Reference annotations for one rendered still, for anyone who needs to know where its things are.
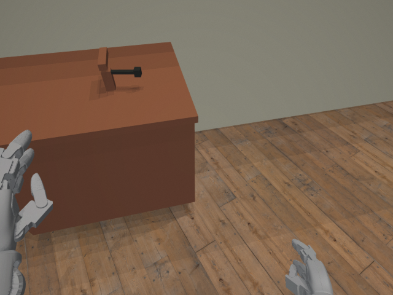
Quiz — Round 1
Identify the counter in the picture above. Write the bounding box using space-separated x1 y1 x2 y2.
0 42 198 235

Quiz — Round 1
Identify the robot left forearm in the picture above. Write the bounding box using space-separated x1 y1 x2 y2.
0 250 26 295

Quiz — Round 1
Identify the right robot hand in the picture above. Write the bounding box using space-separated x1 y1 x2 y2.
285 239 333 295

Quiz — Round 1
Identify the left robot hand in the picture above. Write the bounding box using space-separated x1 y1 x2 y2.
0 130 53 251

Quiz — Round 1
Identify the tap lever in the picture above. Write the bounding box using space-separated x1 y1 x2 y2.
111 67 142 77

